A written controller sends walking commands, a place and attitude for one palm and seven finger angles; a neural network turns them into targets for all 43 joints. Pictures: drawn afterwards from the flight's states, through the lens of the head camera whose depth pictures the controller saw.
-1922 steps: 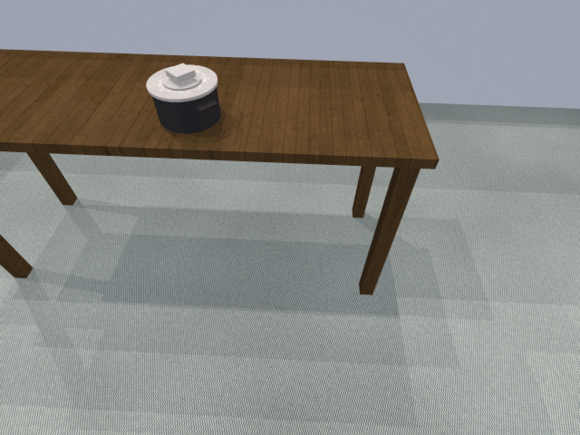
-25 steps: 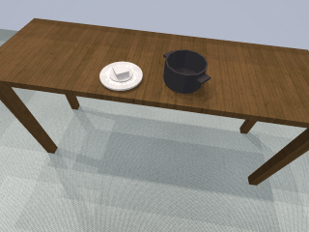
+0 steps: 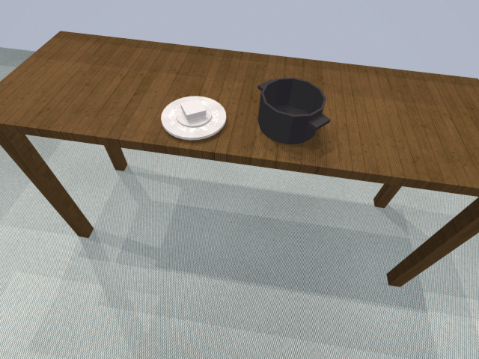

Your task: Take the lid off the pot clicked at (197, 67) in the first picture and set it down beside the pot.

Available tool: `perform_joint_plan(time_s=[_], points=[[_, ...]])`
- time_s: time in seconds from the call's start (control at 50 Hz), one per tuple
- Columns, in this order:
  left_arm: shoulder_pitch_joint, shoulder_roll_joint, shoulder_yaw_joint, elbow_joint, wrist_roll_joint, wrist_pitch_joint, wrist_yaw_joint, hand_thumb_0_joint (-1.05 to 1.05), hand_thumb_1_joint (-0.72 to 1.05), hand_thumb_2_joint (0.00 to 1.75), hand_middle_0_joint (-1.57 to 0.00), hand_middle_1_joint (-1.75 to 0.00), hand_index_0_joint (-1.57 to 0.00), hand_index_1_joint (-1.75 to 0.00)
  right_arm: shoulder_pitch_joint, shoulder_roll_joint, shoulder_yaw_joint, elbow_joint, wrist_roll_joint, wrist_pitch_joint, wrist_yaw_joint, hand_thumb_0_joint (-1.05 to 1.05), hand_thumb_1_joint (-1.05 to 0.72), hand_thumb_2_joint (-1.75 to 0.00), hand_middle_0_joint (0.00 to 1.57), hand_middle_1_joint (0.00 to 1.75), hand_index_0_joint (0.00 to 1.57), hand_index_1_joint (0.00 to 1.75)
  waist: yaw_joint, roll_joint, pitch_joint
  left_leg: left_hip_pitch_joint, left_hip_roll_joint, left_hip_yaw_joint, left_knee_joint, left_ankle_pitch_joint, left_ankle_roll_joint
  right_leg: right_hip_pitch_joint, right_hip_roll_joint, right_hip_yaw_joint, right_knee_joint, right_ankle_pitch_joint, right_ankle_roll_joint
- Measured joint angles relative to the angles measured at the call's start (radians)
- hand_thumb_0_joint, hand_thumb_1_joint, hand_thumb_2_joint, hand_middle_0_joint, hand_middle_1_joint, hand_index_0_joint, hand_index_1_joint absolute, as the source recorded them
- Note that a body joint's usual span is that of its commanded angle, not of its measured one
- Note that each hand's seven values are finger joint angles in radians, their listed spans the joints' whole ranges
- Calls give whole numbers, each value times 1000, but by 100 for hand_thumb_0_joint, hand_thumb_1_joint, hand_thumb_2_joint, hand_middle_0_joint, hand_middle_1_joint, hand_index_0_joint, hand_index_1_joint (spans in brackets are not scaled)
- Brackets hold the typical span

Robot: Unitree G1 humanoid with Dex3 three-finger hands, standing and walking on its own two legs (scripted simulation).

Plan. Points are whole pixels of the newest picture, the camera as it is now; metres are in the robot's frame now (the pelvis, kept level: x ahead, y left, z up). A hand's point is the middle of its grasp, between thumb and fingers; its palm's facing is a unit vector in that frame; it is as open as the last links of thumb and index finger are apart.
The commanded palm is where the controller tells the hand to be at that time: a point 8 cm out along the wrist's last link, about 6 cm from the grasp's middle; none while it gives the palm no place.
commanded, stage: let the arm hang, fingers relaxed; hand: left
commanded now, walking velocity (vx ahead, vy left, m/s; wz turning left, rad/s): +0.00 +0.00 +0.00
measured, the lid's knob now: (193, 109) +0.70 +0.15 -0.02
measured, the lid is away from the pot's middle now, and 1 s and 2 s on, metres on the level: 0.26 0.26 0.26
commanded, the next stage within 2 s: look to check the result in 0.64 s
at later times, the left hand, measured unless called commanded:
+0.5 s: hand out of the picture +0.00 +0.17 -0.18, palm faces +0.03 -0.98 -0.19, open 7.3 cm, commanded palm none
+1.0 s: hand out of the picture -0.01 +0.17 -0.18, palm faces +0.04 -0.98 -0.20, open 7.3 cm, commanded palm none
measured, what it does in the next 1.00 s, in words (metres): stands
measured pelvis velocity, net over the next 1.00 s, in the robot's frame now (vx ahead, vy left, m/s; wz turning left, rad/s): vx -0.01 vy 0.00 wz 0.00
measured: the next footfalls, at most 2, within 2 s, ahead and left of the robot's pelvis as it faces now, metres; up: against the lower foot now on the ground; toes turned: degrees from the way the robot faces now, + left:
none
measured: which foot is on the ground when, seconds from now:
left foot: down 0.00-1.00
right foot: down 0.00-1.00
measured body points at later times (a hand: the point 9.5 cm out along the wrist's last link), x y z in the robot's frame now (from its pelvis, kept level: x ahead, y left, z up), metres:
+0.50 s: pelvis -0.01 +0.00 +0.00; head +0.02 +0.00 +0.45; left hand +0.00 +0.22 -0.16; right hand -0.03 -0.21 -0.16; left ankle -0.07 +0.09 -0.74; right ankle -0.04 -0.13 -0.74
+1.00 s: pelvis -0.01 +0.00 +0.00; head +0.02 +0.00 +0.45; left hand -0.01 +0.22 -0.16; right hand -0.03 -0.21 -0.16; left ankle -0.07 +0.09 -0.74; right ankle -0.04 -0.13 -0.74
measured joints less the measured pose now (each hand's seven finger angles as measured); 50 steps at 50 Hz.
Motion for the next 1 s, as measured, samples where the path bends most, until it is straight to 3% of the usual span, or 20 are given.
perform_joint_plan(time_s=[1.0], points=[[13,-14,-11,41,3,-5,0,2,94,90,-19,-29,-20,-30,-12,2,4,25,3,-4,0,1,-91,-90,20,30,20,30,4,7,7,-11,4,3,-10,26,-5,-13,4,2,-8,26,-5]])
